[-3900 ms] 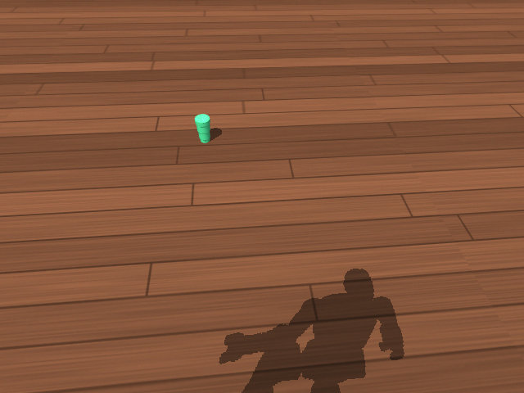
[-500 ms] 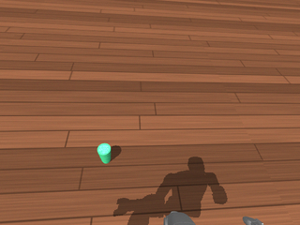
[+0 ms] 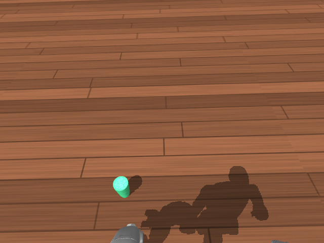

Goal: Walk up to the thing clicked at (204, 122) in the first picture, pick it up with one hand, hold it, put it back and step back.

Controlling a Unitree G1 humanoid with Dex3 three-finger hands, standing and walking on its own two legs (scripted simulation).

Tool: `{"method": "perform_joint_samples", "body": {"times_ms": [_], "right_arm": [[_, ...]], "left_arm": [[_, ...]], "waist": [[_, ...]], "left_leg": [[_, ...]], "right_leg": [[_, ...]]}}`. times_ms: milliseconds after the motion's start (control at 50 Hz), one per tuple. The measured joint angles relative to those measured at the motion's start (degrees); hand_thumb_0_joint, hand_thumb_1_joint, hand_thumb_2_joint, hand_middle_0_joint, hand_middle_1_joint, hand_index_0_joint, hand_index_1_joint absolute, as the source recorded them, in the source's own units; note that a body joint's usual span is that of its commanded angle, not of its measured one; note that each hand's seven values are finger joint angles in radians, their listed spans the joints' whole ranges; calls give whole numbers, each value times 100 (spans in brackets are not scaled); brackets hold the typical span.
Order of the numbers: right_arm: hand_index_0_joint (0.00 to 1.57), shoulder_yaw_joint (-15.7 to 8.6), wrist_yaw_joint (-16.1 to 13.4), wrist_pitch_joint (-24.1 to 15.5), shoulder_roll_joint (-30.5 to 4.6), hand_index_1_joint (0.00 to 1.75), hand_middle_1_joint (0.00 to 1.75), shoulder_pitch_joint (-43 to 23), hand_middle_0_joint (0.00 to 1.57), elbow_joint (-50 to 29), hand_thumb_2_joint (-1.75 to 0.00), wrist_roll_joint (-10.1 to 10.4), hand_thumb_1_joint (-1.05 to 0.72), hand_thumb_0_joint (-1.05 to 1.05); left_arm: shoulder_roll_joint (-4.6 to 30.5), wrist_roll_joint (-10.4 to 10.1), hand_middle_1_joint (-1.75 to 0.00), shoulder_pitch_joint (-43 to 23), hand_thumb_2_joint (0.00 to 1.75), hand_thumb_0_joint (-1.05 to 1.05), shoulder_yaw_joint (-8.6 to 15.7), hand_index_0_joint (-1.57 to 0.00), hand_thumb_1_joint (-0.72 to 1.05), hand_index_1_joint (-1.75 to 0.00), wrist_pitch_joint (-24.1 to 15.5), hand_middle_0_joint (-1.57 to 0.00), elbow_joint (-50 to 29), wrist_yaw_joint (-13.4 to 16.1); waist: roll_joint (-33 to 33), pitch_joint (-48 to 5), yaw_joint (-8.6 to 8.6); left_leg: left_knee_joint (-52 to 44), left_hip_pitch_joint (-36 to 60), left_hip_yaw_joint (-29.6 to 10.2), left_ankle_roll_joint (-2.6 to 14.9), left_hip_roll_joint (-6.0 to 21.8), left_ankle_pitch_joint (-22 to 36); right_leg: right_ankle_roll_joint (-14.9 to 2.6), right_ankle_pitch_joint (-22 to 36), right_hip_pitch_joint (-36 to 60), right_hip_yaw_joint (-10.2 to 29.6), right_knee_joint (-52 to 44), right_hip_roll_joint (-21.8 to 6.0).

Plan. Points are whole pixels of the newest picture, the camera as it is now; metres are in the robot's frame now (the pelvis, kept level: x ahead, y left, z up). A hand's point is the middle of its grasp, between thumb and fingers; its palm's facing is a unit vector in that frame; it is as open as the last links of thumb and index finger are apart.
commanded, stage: walk up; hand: left
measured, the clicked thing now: (122, 188) +0.50 +0.26 -0.69
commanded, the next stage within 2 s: stand in 1.74 s
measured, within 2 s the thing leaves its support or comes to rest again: neither
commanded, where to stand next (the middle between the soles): +0.19 +0.03 m, yaw +0 degrees
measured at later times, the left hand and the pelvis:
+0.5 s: hand (61, 240) +0.15 +0.30 -0.16, palm faces -0.06 -0.91 -0.40, open 7.4 cm; pelvis +0.09 +0.03 -0.02, yaw -1 degrees
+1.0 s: hand (75, 212) +0.22 +0.27 -0.14, palm faces -0.05 -0.94 -0.32, open 7.4 cm; pelvis +0.11 +0.03 +0.01, yaw -1 degrees
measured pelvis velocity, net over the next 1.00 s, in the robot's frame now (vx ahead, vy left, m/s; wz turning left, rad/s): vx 0.11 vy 0.03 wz -0.02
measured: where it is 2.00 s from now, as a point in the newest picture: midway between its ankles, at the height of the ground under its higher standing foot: outside the picture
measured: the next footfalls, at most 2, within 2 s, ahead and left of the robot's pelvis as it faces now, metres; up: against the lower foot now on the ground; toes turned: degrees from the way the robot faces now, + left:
left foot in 0.10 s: +0.17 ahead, +0.15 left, +0.00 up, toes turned +3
right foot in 0.44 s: +0.18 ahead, -0.10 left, +0.00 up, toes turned -2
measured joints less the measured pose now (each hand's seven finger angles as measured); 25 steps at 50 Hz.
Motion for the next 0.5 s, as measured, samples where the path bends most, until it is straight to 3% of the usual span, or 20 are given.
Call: {"method": "perform_joint_samples", "body": {"times_ms": [100,140,200,240,360,420,460,500], "right_arm": [[20,-46,-4,-82,9,30,30,-82,20,15,-90,-2,-90,1],[20,-65,-77,-150,66,30,30,-151,20,22,-90,-15,-90,1],[20,-14,-138,-198,145,30,30,-196,20,-73,-90,70,-90,1],[20,50,-185,-196,223,30,30,-179,20,-115,-90,89,-90,1],[20,179,-290,-113,207,30,30,-165,20,-75,-90,58,-90,1],[20,223,-318,-17,183,30,30,-215,20,3,-90,101,-90,1],[20,243,-347,67,181,30,30,-314,20,126,-90,149,-90,1],[20,262,-376,133,250,30,30,-418,20,280,-90,177,-90,1]], "left_arm": [[142,9,-30,114,90,1,-45,-20,90,-30,120,-20,58,43],[187,-11,-30,33,90,1,-47,-20,90,-30,207,-20,130,82],[148,-34,-30,-159,90,1,-87,-20,90,-30,312,-20,250,160],[160,-63,-30,-263,90,1,-91,-20,90,-30,309,-20,273,173],[72,-38,-30,-451,90,1,-64,-20,90,-30,308,-20,341,163],[40,-20,-30,-538,90,1,-35,-20,90,-30,323,-20,455,191],[-34,21,-30,-631,90,1,-17,-20,90,-30,324,-20,578,222],[-83,25,-30,-726,90,1,-70,-20,90,-30,350,-20,680,203]], "waist": [[-181,-100,8],[-422,-37,-17],[-479,68,-93],[-554,123,-134],[-512,181,-230],[-436,174,-240],[-276,190,-213],[-251,162,-205]], "left_leg": [[-1019,493,109,40,-64,468],[-856,532,234,53,-246,528],[-712,607,268,114,-233,300],[-894,760,296,130,-241,327],[-1004,928,366,127,-233,243],[-647,830,376,65,-193,3],[-382,774,334,-6,-74,-167],[-364,803,273,13,-159,-416]], "right_leg": [[162,-579,51,-13,523,-118],[62,-815,-163,141,1230,-315],[-111,-1164,-793,439,2652,-43],[-162,-1107,-1107,453,2964,26],[-70,-615,-1281,281,1747,-44],[-96,-69,-987,254,949,18],[2,116,-883,227,820,133],[27,33,-903,248,905,112]]}}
